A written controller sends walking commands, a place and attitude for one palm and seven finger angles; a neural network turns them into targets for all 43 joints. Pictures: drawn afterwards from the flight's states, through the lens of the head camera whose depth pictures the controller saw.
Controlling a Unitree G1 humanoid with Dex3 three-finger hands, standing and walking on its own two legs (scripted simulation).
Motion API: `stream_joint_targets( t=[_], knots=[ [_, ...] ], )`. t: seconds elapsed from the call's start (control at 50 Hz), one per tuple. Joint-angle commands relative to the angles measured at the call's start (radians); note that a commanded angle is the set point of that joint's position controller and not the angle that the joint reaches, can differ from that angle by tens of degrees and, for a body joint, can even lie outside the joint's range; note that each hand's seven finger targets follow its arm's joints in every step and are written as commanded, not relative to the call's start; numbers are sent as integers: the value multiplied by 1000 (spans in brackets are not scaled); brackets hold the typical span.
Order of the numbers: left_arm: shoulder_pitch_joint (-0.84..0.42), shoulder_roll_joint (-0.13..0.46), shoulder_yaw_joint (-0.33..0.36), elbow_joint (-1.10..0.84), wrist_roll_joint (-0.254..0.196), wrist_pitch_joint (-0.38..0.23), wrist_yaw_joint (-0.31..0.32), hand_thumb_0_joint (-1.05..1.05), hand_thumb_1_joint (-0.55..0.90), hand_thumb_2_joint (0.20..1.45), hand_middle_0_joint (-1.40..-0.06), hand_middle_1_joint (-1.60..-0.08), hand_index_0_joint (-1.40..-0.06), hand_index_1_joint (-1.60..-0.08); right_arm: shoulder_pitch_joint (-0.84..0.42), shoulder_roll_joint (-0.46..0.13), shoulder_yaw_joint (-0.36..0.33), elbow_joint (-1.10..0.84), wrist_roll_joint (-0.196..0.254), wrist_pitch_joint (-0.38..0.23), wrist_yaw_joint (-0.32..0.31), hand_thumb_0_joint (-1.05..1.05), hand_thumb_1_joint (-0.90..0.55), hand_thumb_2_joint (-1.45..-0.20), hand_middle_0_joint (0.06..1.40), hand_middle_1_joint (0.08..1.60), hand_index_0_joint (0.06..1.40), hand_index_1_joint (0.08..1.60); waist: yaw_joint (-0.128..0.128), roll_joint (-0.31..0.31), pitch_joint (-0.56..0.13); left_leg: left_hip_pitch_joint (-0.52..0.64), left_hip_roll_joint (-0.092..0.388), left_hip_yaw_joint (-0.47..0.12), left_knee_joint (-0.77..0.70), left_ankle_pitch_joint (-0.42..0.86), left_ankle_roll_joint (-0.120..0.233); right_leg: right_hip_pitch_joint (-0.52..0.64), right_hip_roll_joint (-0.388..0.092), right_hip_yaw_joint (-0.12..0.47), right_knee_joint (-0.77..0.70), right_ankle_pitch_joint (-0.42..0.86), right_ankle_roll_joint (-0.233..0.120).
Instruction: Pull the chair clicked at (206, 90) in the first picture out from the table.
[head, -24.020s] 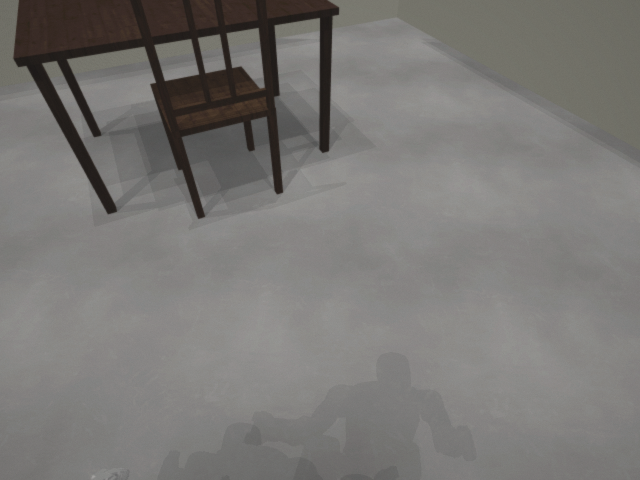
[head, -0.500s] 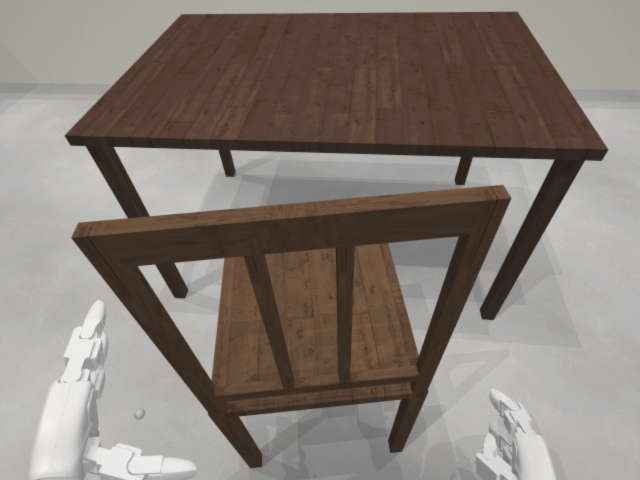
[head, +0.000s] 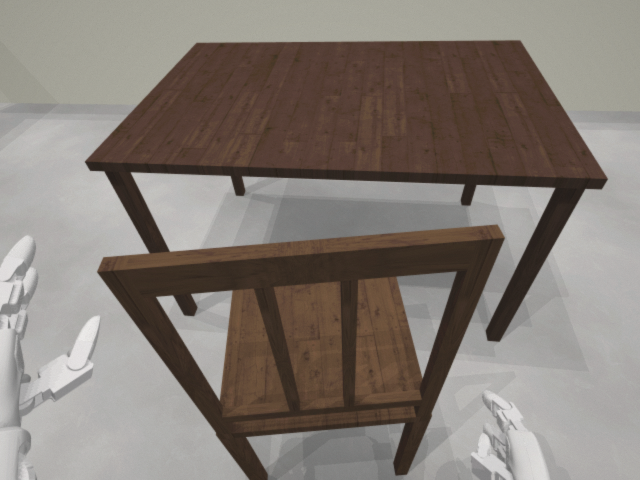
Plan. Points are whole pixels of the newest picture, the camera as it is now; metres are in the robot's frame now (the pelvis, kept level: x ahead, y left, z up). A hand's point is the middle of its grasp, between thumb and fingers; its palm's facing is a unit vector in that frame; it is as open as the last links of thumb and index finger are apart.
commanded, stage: draw the hand back to the body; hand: left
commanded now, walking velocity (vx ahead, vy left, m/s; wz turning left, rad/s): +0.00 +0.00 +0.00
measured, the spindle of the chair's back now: (282, 357) +0.29 +0.11 -0.05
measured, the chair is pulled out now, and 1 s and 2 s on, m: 0.27 0.27 0.27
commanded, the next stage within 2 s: step back with the hand held close in 0.42 s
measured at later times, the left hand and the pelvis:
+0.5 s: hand (60, 340) +0.19 +0.27 +0.17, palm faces +0.50 -0.76 -0.42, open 7.4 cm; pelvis +0.00 +0.01 +0.00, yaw -1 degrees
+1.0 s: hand (66, 354) +0.18 +0.26 +0.16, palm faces +0.38 -0.73 -0.57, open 7.4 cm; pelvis -0.04 +0.00 +0.00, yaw -2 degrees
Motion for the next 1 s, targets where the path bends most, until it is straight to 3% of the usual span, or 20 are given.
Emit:
stream_joint_targets(
  t=[0.0,0.08,0.12,0.16,0.22,0.26,0.36,0.5,0.52,0.54,0.56,0.58,0.64,0.66,0.72,0.74,0.76,0.82,0.86,0.98],
  knots=[
    [-93,210,183,-209,-5,-73,27,0,864,882,-195,-293,-195,-293,-101,-102,-41,-145,0,-48,-13,0,-900,-900,200,300,200,300,-8,-27,-78,-178,-16,21,-98,429,19,234,32,7,-34,214,-79],
    [-71,143,136,-147,-6,-71,14,0,900,900,-200,-300,-200,-300,-104,-102,-42,-139,3,-41,-6,0,-900,-900,200,300,200,300,-11,-55,-41,-189,-12,26,-111,430,21,219,30,-3,-46,198,-76],
    [-74,160,146,-151,-8,-72,13,0,900,900,-200,-300,-200,-300,-109,-108,-48,-142,2,-34,-4,0,-900,-900,200,300,200,300,-7,-63,-57,-188,-12,25,-111,413,25,224,29,0,-44,189,-75],
    [-91,186,162,-187,-5,-76,14,0,900,900,-200,-300,-200,-300,-118,-112,-47,-145,1,-36,-3,0,-900,-900,200,300,200,300,-6,-14,-63,-190,-14,20,-115,402,21,227,30,7,-44,174,-78],
    [-73,190,166,-200,-3,-80,18,0,900,900,-200,-300,-200,-300,-112,-107,-48,-145,-2,-43,-5,0,-900,-900,200,300,200,300,-2,-54,-90,-175,-12,22,-109,424,24,239,29,5,-45,197,-78],
    [-90,212,184,-226,-2,-79,20,0,900,900,-200,-300,-200,-300,-122,-110,-46,-144,-2,-45,-6,0,-900,-900,200,300,200,300,-3,-8,-89,-180,-13,18,-111,418,19,245,30,14,-46,194,-81],
    [-109,207,177,-241,1,-76,23,0,900,900,-200,-300,-200,-300,-121,-110,-44,-141,-1,-56,-8,0,-900,-900,200,300,200,300,-6,16,-69,-178,-11,19,-116,418,13,230,32,13,-48,179,-82],
    [-92,182,162,-184,-4,-72,19,0,900,900,-200,-300,-200,-300,-111,-108,-45,-135,-2,-52,-6,0,-900,-900,200,300,200,300,-6,-22,-35,-192,-7,17,-123,402,16,214,35,7,-43,160,-80],
    [-163,173,134,-228,-3,-76,16,0,900,900,-200,-300,-200,-300,-113,-110,-39,-139,-3,-55,-4,0,-900,-900,200,300,200,300,-11,-7,-57,-179,-12,23,-124,393,19,217,32,9,-49,159,-78],
    [-348,357,319,-297,-21,-137,17,0,900,900,-200,-300,-200,-300,-90,-131,-48,-162,9,-24,-9,0,-900,-900,200,300,200,300,-48,-26,63,-225,14,38,-128,258,42,113,-2,130,-78,237,-82],
    [-363,370,326,-254,-9,-153,11,0,900,900,-200,-300,-200,-300,-88,-117,-42,-151,9,-10,-16,0,-900,-900,200,300,200,300,-49,-18,57,-246,11,17,-147,187,44,116,-15,130,-83,190,-87],
    [-265,274,278,-171,-12,-147,3,0,900,900,-200,-300,-200,-300,-92,-110,-41,-154,8,-5,-15,0,-900,-900,200,300,200,300,-52,-45,58,-250,12,15,-153,193,44,133,-11,114,-76,195,-83],
    [-76,192,215,-131,-11,-145,-10,0,900,900,-200,-300,-200,-300,-101,-127,-54,-170,3,26,3,0,-900,-900,200,300,200,300,-55,-26,-50,-212,27,25,-133,345,44,196,-23,90,-19,351,-73],
    [-41,188,212,-146,-14,-145,-10,0,900,900,-200,-300,-200,-300,-113,-127,-58,-178,6,32,7,0,-900,-900,200,300,200,300,-56,-5,-81,-211,33,21,-136,386,44,215,-29,82,-3,384,-68],
    [35,227,255,-201,-5,-153,-2,0,900,900,-200,-300,-200,-300,-119,-119,-68,-199,0,60,13,0,-900,-900,200,300,200,300,-56,-71,-161,-192,43,14,-92,534,34,248,-40,73,33,535,-68],
    [48,241,269,-213,-5,-154,1,0,900,900,-200,-300,-200,-300,-122,-116,-70,-204,0,70,12,0,-900,-900,200,300,200,300,-58,-88,-173,-195,44,14,-84,538,32,251,-45,77,38,558,-68],
    [64,270,297,-214,-7,-154,10,0,900,900,-200,-300,-200,-300,-134,-113,-74,-202,5,75,7,0,-900,-900,200,300,200,300,-59,-50,-185,-201,43,15,-87,526,33,260,-52,82,43,566,-66],
    [78,279,310,-255,-11,-164,16,0,900,900,-200,-300,-200,-300,-124,-101,-74,-211,8,90,-1,0,-900,-900,200,300,200,300,-59,-63,-191,-219,48,9,-64,555,27,245,-51,75,66,582,-65],
    [71,298,322,-268,-12,-164,25,0,900,900,-200,-300,-200,-300,-129,-101,-78,-207,14,89,-9,0,-900,-900,200,300,200,300,-63,-19,-196,-227,51,9,-69,508,32,235,-54,82,74,547,-61],
    [57,247,274,-232,-11,-151,36,0,900,900,-200,-300,-200,-300,-104,-99,-73,-199,13,86,-20,0,-900,-900,200,300,200,300,-64,-48,-141,-316,48,6,-70,288,38,188,-47,88,70,396,-54]
  ],
)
